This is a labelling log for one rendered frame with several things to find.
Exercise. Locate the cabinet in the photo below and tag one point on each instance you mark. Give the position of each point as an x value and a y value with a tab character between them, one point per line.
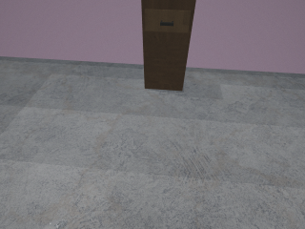
165	53

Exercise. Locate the left robot hand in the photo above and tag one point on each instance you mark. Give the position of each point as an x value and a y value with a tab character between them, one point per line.
57	224

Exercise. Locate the drawer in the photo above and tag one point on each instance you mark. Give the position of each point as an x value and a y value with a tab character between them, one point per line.
181	20

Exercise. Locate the handle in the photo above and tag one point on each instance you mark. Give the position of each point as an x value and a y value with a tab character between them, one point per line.
166	23

